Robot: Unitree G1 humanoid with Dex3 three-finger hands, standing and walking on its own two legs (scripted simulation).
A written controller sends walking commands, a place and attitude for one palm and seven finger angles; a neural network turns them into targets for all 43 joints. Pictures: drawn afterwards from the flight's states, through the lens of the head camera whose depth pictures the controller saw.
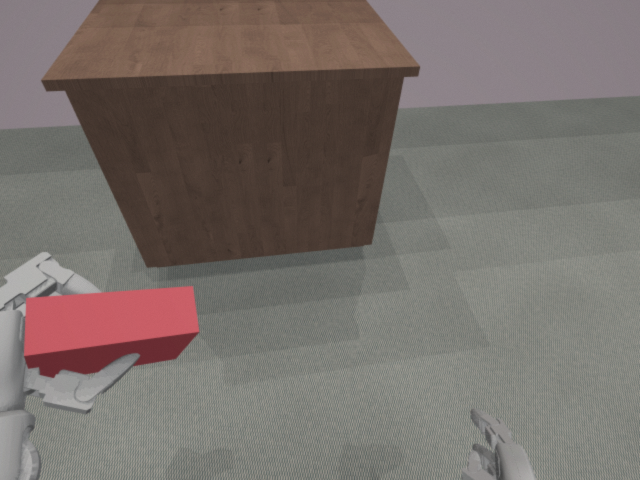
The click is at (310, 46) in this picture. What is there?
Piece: table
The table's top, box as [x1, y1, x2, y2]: [41, 0, 419, 90]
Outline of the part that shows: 41,80 46,90 70,90 417,76 419,65 365,0 99,0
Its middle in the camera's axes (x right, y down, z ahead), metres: -0.26 -0.66 +1.21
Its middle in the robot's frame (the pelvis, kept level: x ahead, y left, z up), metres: +1.34 +0.34 +0.04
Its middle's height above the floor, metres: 0.81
